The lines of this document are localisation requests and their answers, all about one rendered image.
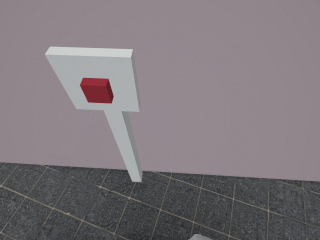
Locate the panel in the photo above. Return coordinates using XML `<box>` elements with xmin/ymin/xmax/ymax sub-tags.
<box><xmin>45</xmin><ymin>46</ymin><xmax>143</xmax><ymax>183</ymax></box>

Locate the button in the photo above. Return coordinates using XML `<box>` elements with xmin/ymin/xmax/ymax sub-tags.
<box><xmin>80</xmin><ymin>78</ymin><xmax>114</xmax><ymax>104</ymax></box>

